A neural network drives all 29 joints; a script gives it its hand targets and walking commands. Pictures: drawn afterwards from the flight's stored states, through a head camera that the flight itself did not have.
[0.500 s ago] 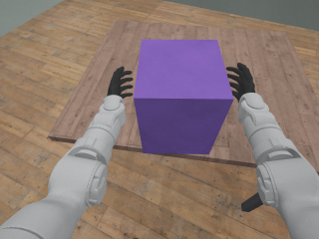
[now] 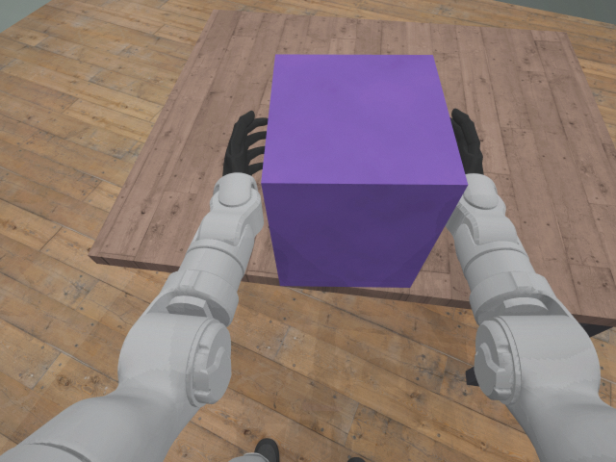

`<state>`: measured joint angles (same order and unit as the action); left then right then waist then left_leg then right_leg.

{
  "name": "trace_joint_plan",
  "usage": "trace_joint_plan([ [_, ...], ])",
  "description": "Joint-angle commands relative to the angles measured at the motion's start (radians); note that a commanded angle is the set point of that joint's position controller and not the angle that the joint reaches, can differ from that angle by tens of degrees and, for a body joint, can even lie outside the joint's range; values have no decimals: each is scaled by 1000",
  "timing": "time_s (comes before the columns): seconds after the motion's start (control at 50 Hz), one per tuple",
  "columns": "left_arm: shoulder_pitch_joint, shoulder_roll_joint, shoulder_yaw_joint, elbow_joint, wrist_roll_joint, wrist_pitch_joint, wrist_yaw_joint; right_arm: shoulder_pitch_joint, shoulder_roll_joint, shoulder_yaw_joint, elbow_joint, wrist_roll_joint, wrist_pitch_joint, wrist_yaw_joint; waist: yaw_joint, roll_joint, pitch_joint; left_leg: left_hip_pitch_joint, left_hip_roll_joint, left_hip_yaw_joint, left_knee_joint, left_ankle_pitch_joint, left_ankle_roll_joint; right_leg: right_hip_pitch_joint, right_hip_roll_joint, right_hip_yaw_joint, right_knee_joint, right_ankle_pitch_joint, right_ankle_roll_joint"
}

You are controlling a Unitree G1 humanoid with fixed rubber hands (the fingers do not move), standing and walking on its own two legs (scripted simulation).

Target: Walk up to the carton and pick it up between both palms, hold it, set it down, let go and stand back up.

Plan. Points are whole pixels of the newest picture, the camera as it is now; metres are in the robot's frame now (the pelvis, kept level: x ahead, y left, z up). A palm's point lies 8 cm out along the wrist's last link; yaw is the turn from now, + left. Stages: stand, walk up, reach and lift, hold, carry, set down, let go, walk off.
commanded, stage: reach and lift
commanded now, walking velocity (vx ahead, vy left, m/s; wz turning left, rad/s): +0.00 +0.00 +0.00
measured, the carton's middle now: (348, 181) +0.46 -0.01 +0.06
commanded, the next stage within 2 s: none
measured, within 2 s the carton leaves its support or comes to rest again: leaves its support in 1.26 s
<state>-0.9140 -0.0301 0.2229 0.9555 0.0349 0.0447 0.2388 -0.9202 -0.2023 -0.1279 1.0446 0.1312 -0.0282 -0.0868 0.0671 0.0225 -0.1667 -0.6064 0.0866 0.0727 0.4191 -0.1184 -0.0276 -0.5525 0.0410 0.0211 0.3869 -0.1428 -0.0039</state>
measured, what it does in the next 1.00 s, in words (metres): stands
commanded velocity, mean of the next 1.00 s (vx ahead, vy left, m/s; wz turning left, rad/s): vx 0.00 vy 0.00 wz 0.00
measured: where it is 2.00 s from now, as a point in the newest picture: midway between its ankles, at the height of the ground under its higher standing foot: outside the picture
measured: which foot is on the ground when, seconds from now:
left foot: down 0.00-1.00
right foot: down 0.00-1.00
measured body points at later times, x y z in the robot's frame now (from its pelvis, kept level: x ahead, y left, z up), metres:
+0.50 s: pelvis +0.02 +0.00 +0.01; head +0.06 +0.00 +0.46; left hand +0.44 +0.14 +0.10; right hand +0.46 -0.15 +0.10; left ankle +0.03 +0.14 -0.74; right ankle +0.01 -0.11 -0.74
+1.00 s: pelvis +0.02 -0.01 +0.01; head +0.03 -0.01 +0.46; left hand +0.42 +0.14 +0.09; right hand +0.43 -0.16 +0.09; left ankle +0.03 +0.14 -0.74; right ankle +0.01 -0.11 -0.74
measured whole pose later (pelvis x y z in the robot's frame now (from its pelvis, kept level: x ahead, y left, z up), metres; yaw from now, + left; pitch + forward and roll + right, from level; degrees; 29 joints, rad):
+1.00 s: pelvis +0.02 -0.01 +0.01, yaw +3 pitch +4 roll +0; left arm -0.71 -0.11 0.42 0.86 0.34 -0.01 0.09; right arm -0.70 0.05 -0.54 0.97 -0.31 -0.21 -0.03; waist 0.01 -0.02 -0.06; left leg -0.25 0.07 0.05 0.30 -0.11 -0.04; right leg -0.22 0.03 -0.01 0.33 -0.19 -0.02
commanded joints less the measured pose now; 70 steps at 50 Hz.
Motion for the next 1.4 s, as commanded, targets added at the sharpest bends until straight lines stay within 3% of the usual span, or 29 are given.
trace_joint_plan([
  [0.0, -489, 41, -4, -227, 43, -66, 2, -563, -95, -26, -210, -29, -62, 19, -8, -74, -772, 461, -55, 0, 37, 306, -25, 310, 20, -38, 17, 439, 69],
  [0.06, -492, 18, 0, -248, 54, -74, 3, -564, -78, -36, -220, -49, -73, 19, -21, -91, -798, 479, -56, -3, 42, 333, -30, 327, 23, -42, 15, 474, 73],
  [0.1, -473, 0, 4, -232, 64, -73, -5, -558, -47, -30, -219, -50, -72, 16, -13, -107, -780, 458, -60, 0, 39, 333, -20, 356, 19, -36, 20, 502, 75],
  [0.14, -479, -19, 3, -223, 71, -75, -16, -565, -12, -38, -212, -70, -67, 19, -23, -103, -741, 434, -65, 3, 24, 288, -13, 360, 14, -33, 19, 477, 77],
  [0.22, -512, -140, 0, -224, 119, -99, -49, -574, 139, -50, -202, -135, -80, 54, -32, -93, -745, 470, -69, 5, 21, 303, -15, 359, 12, -48, 12, 491, 74],
  [0.26, -544, -295, -10, -220, 173, -117, -93, -581, 322, -58, -189, -219, -98, 94, -48, -76, -745, 515, -77, 0, 14, 318, -19, 369, 11, -59, 1, 510, 71],
  [0.32, -531, -533, -15, -157, 284, -132, -185, -540, 618, -119, -156, -414, -154, 185, -71, -44, -734, 579, -82, 19, -16, 314, -18, 391, 3, -100, -23, 538, 60],
  [0.36, -441, -583, 9, -123, 342, -134, -218, -490, 680, -141, -168, -496, -190, 215, -73, -64, -698, 595, -74, 43, -31, 348, -12, 446, -7, -115, -17, 618, 65],
  [0.38, -390, -586, 14, -106, 356, -128, -228, -476, 682, -148, -171, -509, -202, 218, -57, -74, -669, 592, -72, 53, -44, 349, 0, 477, -15, -115, -10, 643, 70],
  [0.4, -368, -566, 13, -103, 365, -120, -230, -451, 660, -146, -164, -518, -208, 219, -61, -71, -643, 575, -68, 55, -63, 336, 5, 504, -17, -112, -5, 662, 70],
  [0.52, -319, -500, 12, -112, 345, -71, -231, -397, 607, -110, -113, -496, -207, 209, -47, -93, -424, 543, -56, 76, -124, 247, 27, 547, -26, -99, -17, 582, 80],
  [0.66, -382, -514, -65, -202, 305, -88, -224, -441, 610, -115, -155, -473, -256, 206, -58, -29, -464, 626, -60, 73, -86, 282, -8, 486, -11, -115, -41, 514, 60],
  [0.78, -379, -505, -39, -180, 316, -97, -225, -447, 626, -119, -162, -471, -263, 201, -54, -47, -401, 569, -59, 68, -105, 193, 2, 509, -30, -101, -49, 462, 64],
  [0.92, -375, -512, -33, -196, 314, -104, -235, -444, 656, -120, -187, -497, -266, 199, -58, -67, -438, 538, -65, 60, -123, 141, 20, 543, -40, -91, -49, 480, 69],
  [1.04, -386, -521, -54, -180, 306, -128, -233, -454, 666, -100, -208, -504, -290, 193, -71, -81, -479, 531, -72, 65, -112, 161, 9, 556, -32, -103, -39, 515, 77],
  [1.14, -420, -544, -85, -171, 301, -155, -227, -482, 678, -74, -195, -496, -317, 193, -80, -58, -516, 571, -63, 53, -96, 203, -2, 521, -24, -111, -36, 525, 67],
  [1.2, -428, -559, -81, -159, 301, -175, -224, -499, 672, -69, -185, -500, -344, 188, -72, -69, -509, 550, -60, 54, -93, 216, -8, 522, -26, -111, -39, 547, 66],
  [1.3, -474, -559, -101, -141, 298, -223, -224, -528, 661, -58, -150, -495, -389, 177, -84, -55, -509, 538, -62, 51, -96, 203, -14, 505, -26, -114, -50, 508, 56],
  [1.38, -502, -555, -89, -103, 310, -247, -217, -557, 653, -67, -119, -510, -422, 169, -75, -46, -522, 541, -63, 54, -94, 183, -12, 475, -19, -116, -62, 469, 47],
])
